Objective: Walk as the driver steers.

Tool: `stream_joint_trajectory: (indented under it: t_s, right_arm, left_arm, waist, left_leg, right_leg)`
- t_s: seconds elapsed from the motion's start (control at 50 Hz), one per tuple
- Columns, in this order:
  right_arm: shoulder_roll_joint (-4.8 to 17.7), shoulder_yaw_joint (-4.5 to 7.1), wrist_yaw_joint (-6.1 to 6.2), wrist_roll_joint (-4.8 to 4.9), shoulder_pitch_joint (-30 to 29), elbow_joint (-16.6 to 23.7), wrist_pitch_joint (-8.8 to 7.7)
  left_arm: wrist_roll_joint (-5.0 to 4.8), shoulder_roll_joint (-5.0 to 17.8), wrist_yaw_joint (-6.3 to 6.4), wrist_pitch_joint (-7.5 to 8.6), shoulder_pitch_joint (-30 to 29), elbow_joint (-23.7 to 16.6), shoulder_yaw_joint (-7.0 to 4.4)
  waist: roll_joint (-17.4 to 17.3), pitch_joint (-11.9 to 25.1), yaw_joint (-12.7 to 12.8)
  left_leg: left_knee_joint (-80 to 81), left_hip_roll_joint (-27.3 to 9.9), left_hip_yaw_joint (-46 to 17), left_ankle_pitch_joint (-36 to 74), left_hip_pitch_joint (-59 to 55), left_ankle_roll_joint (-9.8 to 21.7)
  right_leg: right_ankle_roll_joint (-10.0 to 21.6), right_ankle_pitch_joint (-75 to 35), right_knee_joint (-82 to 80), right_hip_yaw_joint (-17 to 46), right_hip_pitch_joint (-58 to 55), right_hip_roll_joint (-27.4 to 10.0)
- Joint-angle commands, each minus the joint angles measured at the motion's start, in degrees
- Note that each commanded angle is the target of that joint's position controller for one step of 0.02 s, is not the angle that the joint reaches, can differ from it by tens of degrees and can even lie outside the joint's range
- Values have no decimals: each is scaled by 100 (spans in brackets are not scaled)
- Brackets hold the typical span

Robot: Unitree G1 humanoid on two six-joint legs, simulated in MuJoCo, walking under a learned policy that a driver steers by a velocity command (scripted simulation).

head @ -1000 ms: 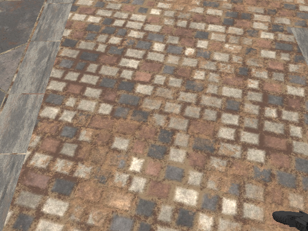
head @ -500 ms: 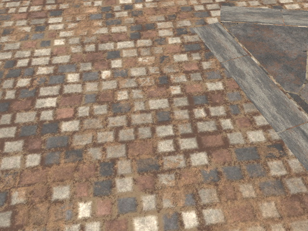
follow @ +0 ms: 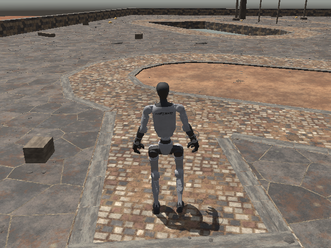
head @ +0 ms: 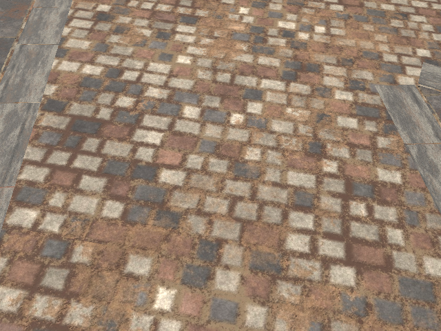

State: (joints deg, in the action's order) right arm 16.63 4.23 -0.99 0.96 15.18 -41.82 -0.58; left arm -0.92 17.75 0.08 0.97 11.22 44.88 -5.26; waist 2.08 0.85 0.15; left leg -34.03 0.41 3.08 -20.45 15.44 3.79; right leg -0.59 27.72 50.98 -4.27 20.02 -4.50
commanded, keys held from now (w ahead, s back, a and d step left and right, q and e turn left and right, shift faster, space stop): w+q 0.22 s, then w+e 0.78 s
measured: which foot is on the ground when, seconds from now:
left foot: down 0.00-0.42, up 0.44-0.86, down 0.88-1.00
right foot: up 0.00-0.40, down 0.42-0.90, up 0.92-1.00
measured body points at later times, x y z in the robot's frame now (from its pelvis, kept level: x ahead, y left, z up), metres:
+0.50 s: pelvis +0.25 -0.01 -0.01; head +0.29 +0.00 +0.44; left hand +0.39 +0.28 -0.10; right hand +0.34 -0.28 -0.12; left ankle +0.04 +0.09 -0.63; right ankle +0.35 -0.08 -0.73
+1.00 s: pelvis +0.53 +0.06 +0.00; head +0.55 +0.07 +0.45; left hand +0.63 +0.34 -0.12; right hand +0.67 -0.22 -0.07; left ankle +0.59 +0.17 -0.73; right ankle +0.41 -0.06 -0.64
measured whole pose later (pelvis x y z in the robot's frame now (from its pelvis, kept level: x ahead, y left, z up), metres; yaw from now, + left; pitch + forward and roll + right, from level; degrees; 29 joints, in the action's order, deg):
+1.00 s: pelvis +0.53 +0.06 +0.00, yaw -9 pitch +1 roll +1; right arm 15.1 2.7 -0.5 -0.6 9.2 -36.5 -6.0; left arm -1.8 17.7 0.4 1.8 19.7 42.8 -3.6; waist 2.0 -0.6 1.7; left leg -29.3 1.2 0.3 -10.7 20.1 0.7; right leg 0.8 23.7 66.5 5.9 22.8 1.9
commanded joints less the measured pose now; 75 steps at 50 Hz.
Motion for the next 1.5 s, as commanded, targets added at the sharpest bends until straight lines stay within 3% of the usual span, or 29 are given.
stream_joint_trajectory:
  t_s: [0.02,0.08,0.2,0.32,0.36,0.4,0.42,0.44,0.46,0.48,0.52,0.6,0.7,0.8,0.86,0.88,0.9,0.92,0.94,0.98,1.12,1.22,1.32,1.38,1.4,1.42,1.44,1.46,1.5]
  right_arm:
    - [875,194,8,-32,771,250,-320]
    - [755,114,107,-17,494,385,-296]
    - [942,193,276,2,843,306,-270]
    - [907,198,261,22,1077,54,-268]
    - [969,218,259,0,1010,45,-237]
    - [949,181,268,-33,919,55,-180]
    - [747,79,291,-139,972,141,-171]
    - [116,-89,227,-104,1720,264,-267]
    - [570,-56,195,-44,1298,279,-403]
    - [847,16,142,110,524,476,-504]
    - [768,-12,128,-67,-129,628,-653]
    - [532,-44,131,-192,65,673,-556]
    - [250,-182,122,-183,-1019,953,-566]
    - [465,-83,42,-43,-1550,1108,-649]
    - [681,77,54,-22,-891,968,-705]
    - [895,169,96,-99,-253,904,-730]
    - [1252,255,152,-186,544,830,-693]
    - [1475,322,72,-186,829,619,-611]
    - [911,198,55,-129,540,728,-594]
    - [564,85,73,-165,103,719,-544]
    - [664,155,100,-140,-69,322,-624]
    - [917,216,150,-89,56,93,-532]
    - [1159,289,147,69,383,-162,-395]
    - [1182,218,153,120,423,-308,-315]
    - [833,52,154,-52,484,-184,-349]
    - [181,-176,66,-77,1191,-66,-456]
    - [853,-12,32,151,544,-151,-549]
    - [983,46,21,292,18,72,-576]
    - [854,44,94,72,-104,26,-530]
  left_arm:
    - [-95,627,-157,461,-1088,-872,-78]
    - [150,609,-145,537,-905,-664,-113]
    - [69,165,-198,539,-1594,-840,70]
    - [-19,314,-365,615,-1800,-914,99]
    - [-12,483,-362,611,-1513,-856,34]
    - [26,801,-287,568,-271,-548,-129]
    - [73,1041,-260,538,778,-395,-168]
    - [76,1514,-311,533,1301,-212,-278]
    - [-111,958,-337,536,1149,-198,-138]
    - [-86,755,-280,504,737,-276,-77]
    - [45,620,-220,444,283,-414,-17]
    - [19,547,-110,431,188,-478,20]
    - [-57,830,24,354,519,-399,-77]
    - [-117,807,64,214,1003,-303,-82]
    - [-68,683,64,156,886,-376,-61]
    - [-18,405,37,177,861,-451,35]
    - [55,-16,39,208,1030,-610,161]
    - [-128,79,41,264,1543,-798,192]
    - [-192,600,60,234,1400,-644,71]
    - [-77,661,40,181,650,-743,23]
    - [-21,199,-80,27,74,-1032,91]
    - [-31,91,-258,113,-725,-1200,175]
    - [-29,190,-372,115,-1204,-1491,145]
    - [3,704,-264,94,424,-1116,-166]
    - [27,1212,-142,49,1389,-923,-315]
    - [67,1619,-116,99,1269,-948,-291]
    - [82,1083,-140,165,1365,-999,-164]
    - [100,908,-156,223,1114,-882,-90]
    - [110,529,-169,297,384,-824,24]
  waist:
    - [-1046,-431,-383]
    - [-756,-378,-147]
    - [-815,-443,-365]
    - [-999,-616,-459]
    - [-1112,-406,-297]
    - [-1057,519,353]
    - [-548,1351,743]
    - [1397,2150,285]
    - [1167,1935,493]
    - [714,930,543]
    - [-261,200,278]
    - [150,25,-129]
    - [127,-235,226]
    - [241,-100,386]
    - [413,112,-61]
    - [235,620,-388]
    - [-753,1431,-570]
    - [-2469,1716,-291]
    - [-1539,1047,-381]
    - [-659,198,-343]
    - [-650,-249,-128]
    - [-523,-403,-391]
    - [-566,-485,-394]
    - [-572,456,665]
    - [72,1181,998]
    - [1241,2076,360]
    - [392,2127,856]
    - [375,1136,778]
    - [190,301,276]
  left_leg:
    - [2322,-1958,-3544,-713,-2134,1478]
    - [2353,-1371,-2417,950,-1693,1047]
    - [2338,-877,-1595,1837,-984,784]
    - [2166,-1308,-1568,2131,-1539,645]
    - [1683,-1333,-1392,3687,-1933,525]
    - [8,-974,-939,5735,-1817,299]
    - [-1642,-769,-860,4438,-631,132]
    - [-3958,409,-771,30,1638,-361]
    - [-4537,304,-1246,-956,2422,-332]
    - [-4551,-10,-1190,-541,2840,-265]
    - [-3737,-393,-999,54,2488,-216]
    - [-2602,-590,-822,219,1925,-452]
    - [-549,-319,-613,1954,1410,-729]
    - [445,-46,-788,2150,908,-720]
    - [890,-63,-701,1632,-102,-393]
    - [864,-547,-1056,1444,-1168,-105]
    - [947,-1703,-2481,883,-2798,338]
    - [1560,-2613,-4965,-569,-3457,1035]
    - [1744,-2407,-4677,-1211,-2976,917]
    - [1829,-1853,-2907,59,-1796,611]
    - [2476,-1573,-974,2080,-1032,744]
    - [2505,-1454,-14,2390,-1212,535]
    - [2046,-1680,369,3652,-1793,364]
    - [-56,-1446,695,5542,-1257,157]
    - [-1913,-1159,737,3332,237,-69]
    - [-3844,-111,23,-1454,2128,-341]
    - [-4373,-161,-961,-1420,2479,-288]
    - [-4312,-366,-872,-948,2865,-240]
    - [-3594,-765,-773,-87,2445,-308]
  right_leg:
    - [164,-283,1562,768,3528,42]
    - [35,-1471,681,682,2807,-27]
    - [-263,-2981,-1436,482,1814,419]
    - [100,-3135,-2224,451,1506,340]
    - [358,-2612,-2254,233,1131,496]
    - [755,-2517,-2249,-52,-625,794]
    - [1182,-2496,-1964,1101,-2463,-83]
    - [2292,-1050,-2660,4383,-4330,-1499]
    - [2194,-96,-3506,5345,-4317,-1461]
    - [1912,-226,-3549,4410,-3529,-1318]
    - [1686,-1419,-3686,3334,-2007,-850]
    - [1781,-2246,-4055,2627,-931,-486]
    - [1445,-2337,-4019,1943,-169,-75]
    - [1204,-1810,-3389,2511,-705,-233]
    - [929,-1938,-2603,2726,-802,-134]
    - [732,-1912,-1586,2441,-479,155]
    - [428,-581,218,1707,656,717]
    - [252,737,1681,1273,2218,872]
    - [161,265,2292,1451,2645,491]
    - [88,-629,2229,1203,2471,162]
    - [-91,-1647,914,1014,2302,-200]
    - [27,-2856,-682,602,1923,-99]
    - [423,-2129,-1452,224,1449,184]
    - [900,-2149,-2123,-37,-1264,793]
    - [1212,-2535,-1914,1292,-3187,-239]
    - [2167,-1493,-2579,4297,-4492,-1816]
    - [2043,-1170,-3072,4480,-4154,-1865]
    - [1770,-1612,-3179,3407,-3406,-1650]
    - [1445,-2856,-3404,2163,-1954,-1180]
Keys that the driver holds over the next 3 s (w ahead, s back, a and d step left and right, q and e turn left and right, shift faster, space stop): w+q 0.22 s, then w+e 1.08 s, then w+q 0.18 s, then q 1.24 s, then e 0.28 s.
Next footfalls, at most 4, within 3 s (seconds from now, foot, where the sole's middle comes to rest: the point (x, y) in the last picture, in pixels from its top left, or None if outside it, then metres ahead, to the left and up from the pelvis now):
0.42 right None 0.39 -0.07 -0.77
0.88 left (167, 289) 0.63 0.16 -0.77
1.38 right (269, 236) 0.84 -0.18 -0.77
1.88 left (229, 178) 1.09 -0.04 -0.77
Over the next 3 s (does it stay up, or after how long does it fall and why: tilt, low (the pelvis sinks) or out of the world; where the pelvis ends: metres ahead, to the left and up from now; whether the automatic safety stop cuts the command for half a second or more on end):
stays up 0.97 -0.11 0.01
